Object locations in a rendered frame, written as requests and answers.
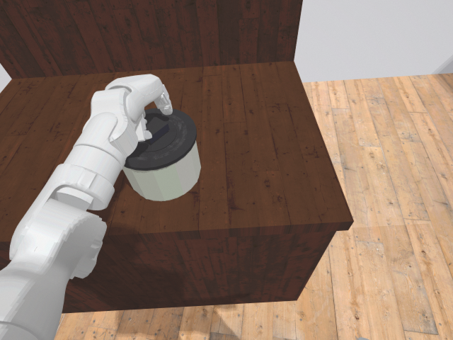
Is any left robot hand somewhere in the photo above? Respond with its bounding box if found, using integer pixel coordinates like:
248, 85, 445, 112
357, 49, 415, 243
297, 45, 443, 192
105, 74, 173, 142

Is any pot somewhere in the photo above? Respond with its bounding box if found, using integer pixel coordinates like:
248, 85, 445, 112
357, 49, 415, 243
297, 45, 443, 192
122, 141, 201, 201

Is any table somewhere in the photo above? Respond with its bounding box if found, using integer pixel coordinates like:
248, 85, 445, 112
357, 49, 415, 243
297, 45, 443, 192
0, 0, 354, 314

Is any lid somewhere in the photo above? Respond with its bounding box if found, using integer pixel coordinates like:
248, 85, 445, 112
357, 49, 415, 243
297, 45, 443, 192
124, 108, 197, 171

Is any robot left upper arm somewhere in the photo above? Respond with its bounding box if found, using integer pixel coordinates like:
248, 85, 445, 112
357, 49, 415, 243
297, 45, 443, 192
0, 198, 107, 340

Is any knob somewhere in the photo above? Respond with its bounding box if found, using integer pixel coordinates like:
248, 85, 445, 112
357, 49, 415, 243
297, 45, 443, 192
145, 114, 170, 144

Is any left robot forearm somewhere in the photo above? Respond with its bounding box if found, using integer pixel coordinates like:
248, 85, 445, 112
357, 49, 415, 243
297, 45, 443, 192
9, 83, 144, 260

